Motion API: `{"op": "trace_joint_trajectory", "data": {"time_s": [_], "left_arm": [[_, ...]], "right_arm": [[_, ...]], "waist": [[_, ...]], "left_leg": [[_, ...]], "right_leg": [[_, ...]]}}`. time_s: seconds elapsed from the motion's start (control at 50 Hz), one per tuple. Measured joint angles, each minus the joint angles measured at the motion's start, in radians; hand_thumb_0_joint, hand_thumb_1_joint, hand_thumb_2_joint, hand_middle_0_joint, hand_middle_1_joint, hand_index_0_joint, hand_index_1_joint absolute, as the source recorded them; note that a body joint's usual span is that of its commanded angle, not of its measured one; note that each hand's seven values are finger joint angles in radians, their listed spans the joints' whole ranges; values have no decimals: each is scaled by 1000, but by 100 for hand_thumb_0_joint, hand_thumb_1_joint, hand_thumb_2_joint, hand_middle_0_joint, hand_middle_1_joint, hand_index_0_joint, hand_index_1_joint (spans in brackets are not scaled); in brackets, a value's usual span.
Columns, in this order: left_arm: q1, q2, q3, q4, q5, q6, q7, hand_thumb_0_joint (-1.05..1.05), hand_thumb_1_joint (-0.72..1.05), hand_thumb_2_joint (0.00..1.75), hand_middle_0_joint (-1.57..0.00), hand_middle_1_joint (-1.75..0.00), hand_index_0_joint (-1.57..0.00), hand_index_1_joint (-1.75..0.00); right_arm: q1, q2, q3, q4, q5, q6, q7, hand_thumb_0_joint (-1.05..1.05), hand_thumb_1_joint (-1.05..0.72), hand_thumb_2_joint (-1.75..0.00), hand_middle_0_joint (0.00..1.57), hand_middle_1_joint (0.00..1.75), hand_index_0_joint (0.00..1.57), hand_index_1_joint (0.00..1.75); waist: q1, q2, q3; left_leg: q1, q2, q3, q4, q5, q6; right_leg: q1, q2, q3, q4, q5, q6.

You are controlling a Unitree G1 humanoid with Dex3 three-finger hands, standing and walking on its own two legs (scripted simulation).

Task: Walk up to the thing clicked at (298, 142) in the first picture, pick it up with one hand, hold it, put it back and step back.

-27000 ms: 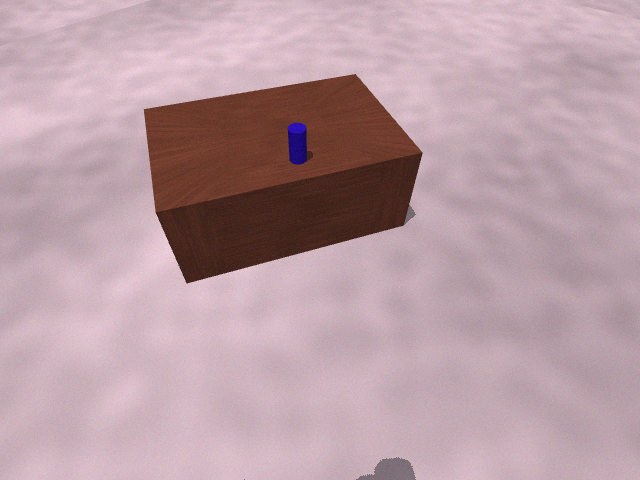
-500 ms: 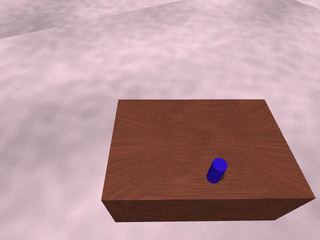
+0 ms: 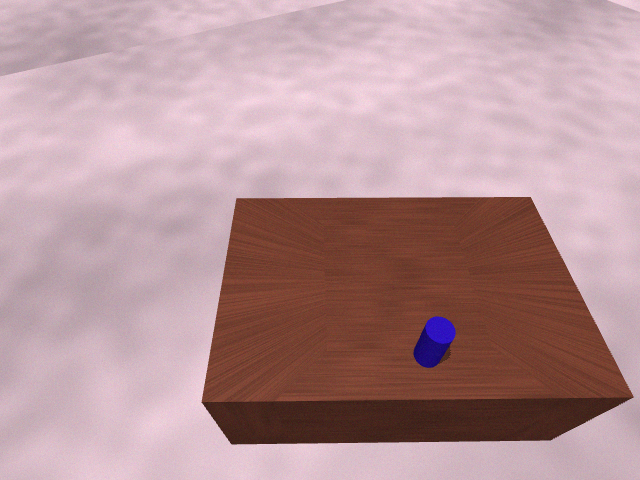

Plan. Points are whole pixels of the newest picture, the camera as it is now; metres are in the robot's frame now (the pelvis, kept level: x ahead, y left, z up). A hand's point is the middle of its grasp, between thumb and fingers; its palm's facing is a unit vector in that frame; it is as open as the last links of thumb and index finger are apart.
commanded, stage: stand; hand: right
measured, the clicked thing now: (433, 343) +0.43 -0.24 -0.33
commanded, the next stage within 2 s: step back in 0.30 s
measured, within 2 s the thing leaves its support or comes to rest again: neither
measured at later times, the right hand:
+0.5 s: hand out of the picture +0.07 -0.27 -0.17, palm faces +0.00 +0.94 -0.35, open 7.3 cm
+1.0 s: hand out of the picture -0.04 -0.23 -0.15, palm faces -0.03 +0.90 -0.43, open 7.3 cm
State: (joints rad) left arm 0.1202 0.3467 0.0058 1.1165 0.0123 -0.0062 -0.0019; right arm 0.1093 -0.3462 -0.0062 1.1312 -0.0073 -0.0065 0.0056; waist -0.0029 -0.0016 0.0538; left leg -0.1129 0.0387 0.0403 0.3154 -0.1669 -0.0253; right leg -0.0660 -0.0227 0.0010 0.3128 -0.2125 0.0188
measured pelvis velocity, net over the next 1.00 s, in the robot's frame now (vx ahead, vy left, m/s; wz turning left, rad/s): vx -0.12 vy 0.04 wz -0.01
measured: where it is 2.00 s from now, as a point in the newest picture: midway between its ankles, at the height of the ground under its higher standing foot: outside the picture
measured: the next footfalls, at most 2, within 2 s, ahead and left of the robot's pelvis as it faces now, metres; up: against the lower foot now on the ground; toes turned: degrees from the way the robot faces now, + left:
left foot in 0.78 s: -0.07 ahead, +0.13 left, +0.00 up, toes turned +0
right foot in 1.18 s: -0.14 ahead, -0.10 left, +0.00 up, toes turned +0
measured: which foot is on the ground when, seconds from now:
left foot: down 0.00-0.52, up 0.54-0.76, down 0.78-1.00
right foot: down 0.00-0.78, up 0.80-1.00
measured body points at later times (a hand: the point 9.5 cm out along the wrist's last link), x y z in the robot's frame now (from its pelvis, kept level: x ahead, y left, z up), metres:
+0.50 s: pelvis -0.03 -0.01 -0.01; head +0.02 -0.01 +0.43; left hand +0.07 +0.31 -0.14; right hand +0.07 -0.32 -0.14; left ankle +0.00 +0.13 -0.75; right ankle -0.03 -0.13 -0.75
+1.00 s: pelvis -0.12 +0.04 -0.01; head -0.04 +0.06 +0.43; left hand +0.00 +0.35 -0.15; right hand -0.04 -0.28 -0.12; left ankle -0.11 +0.13 -0.75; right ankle -0.15 -0.11 -0.66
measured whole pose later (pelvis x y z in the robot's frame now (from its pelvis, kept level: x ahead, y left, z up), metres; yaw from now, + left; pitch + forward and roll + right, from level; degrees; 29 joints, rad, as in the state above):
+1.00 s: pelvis -0.12 +0.04 -0.01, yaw -1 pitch -1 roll -2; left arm 0.11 0.39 0.07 0.86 0.01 0.06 0.02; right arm 0.14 -0.34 -0.04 0.90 -0.02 0.03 -0.01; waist -0.01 -0.04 0.20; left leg -0.26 0.00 0.00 0.56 -0.28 0.04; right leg -0.45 0.12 0.16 1.15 -0.51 0.02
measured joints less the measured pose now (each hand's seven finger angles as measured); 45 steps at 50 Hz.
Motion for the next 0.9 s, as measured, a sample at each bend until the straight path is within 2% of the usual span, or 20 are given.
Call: {"op": "trace_joint_trajectory", "data": {"time_s": [0.3,0.4,0.48,0.52,0.54,0.6,0.66,0.72,0.76,0.78,0.8,0.84,0.86,0.9], "left_arm": [[0,0,1,-1,-1,-1,2,1,90,89,-21,-30,-20,-30],[-17,19,29,-56,-17,14,8,1,90,89,-21,-30,-20,-30],[-31,43,41,-103,-14,28,14,1,90,89,-21,-30,-20,-30],[-31,44,43,-123,-9,32,13,1,90,89,-21,-30,-20,-30],[-31,41,44,-132,-6,33,11,1,90,89,-21,-30,-20,-30],[-28,30,43,-161,13,34,7,1,90,89,-21,-30,-20,-30],[-33,23,41,-184,24,41,12,1,90,89,-21,-30,-20,-30],[-42,29,44,-222,26,46,19,1,90,89,-21,-30,-21,-30],[-52,40,46,-249,17,51,19,1,90,89,-21,-30,-21,-30],[-60,49,47,-260,11,55,18,1,90,89,-21,-30,-21,-30],[-70,58,53,-265,5,59,19,1,90,89,-21,-30,-21,-30],[-73,59,59,-260,5,71,28,1,90,89,-21,-30,-20,-30],[-71,59,60,-254,5,77,31,1,90,89,-21,-30,-20,-30],[-58,60,61,-249,-3,79,34,1,90,89,-21,-30,-20,-30]], "right_arm": [[-2,0,-1,-3,2,1,-1,0,-91,-90,20,30,20,30],[-28,-7,-18,-45,13,21,7,0,-90,-90,20,30,21,30],[-49,-18,-34,-90,18,41,8,0,-90,-90,21,30,21,30],[-56,-32,-42,-110,19,52,7,0,-90,-90,21,30,21,30],[-60,-41,-47,-119,19,57,6,0,-90,-90,21,30,21,30],[-62,-61,-59,-146,16,74,2,0,-91,-90,20,30,20,30],[-40,-71,-61,-172,25,71,1,0,-91,-90,20,30,20,30],[-3,-68,-53,-184,15,63,-2,0,-91,-90,20,30,20,30],[22,-61,-51,-187,2,54,-2,0,-91,-90,20,30,20,30],[29,-53,-53,-184,-8,49,-4,0,-91,-90,20,30,20,30],[30,-36,-55,-180,-19,46,-5,0,-91,-90,20,30,20,30],[40,-17,-47,-183,-23,44,5,0,-91,-90,20,30,20,30],[46,-8,-43,-185,-23,43,6,0,-91,-90,20,30,20,30],[52,5,-36,-190,-22,43,0,0,-90,-90,21,30,21,30]], "waist": [[-1,0,-1],[2,-9,44],[5,-13,82],[2,1,94],[1,9,101],[10,8,119],[10,10,122],[7,1,118],[-2,-9,119],[-4,-27,127],[7,-57,146],[6,-62,157],[-2,-59,154],[-4,-62,144]], "left_leg": [[6,2,-1,-1,-3,-1],[-65,3,0,83,-25,4],[-132,10,-3,170,-47,2],[-173,18,-13,230,-65,13],[-197,14,-28,279,-79,25],[-277,-66,-93,555,-289,45],[-299,-106,-118,705,-331,44],[-241,-86,-104,596,-335,38],[-169,-62,-90,403,-254,40],[-143,-67,-80,337,-219,39],[-136,-83,-63,334,-215,43],[-141,-75,-62,341,-209,54],[-141,-68,-67,328,-196,56],[-136,-58,-63,284,-163,58]], "right_leg": [[8,2,-1,-5,-1,-1],[-77,2,3,107,-37,-7],[-153,8,4,212,-69,-17],[-181,16,-3,251,-78,-24],[-191,18,-7,265,-81,-27],[-221,2,8,285,-72,-30],[-246,-9,10,273,-47,-23],[-277,-20,0,287,-39,-5],[-306,-31,-13,328,-51,10],[-323,-45,-9,362,-62,15],[-338,-48,24,405,-102,-1],[-368,31,105,544,-275,-19],[-383,74,136,627,-317,-25],[-410,130,167,765,-319,-32]]}}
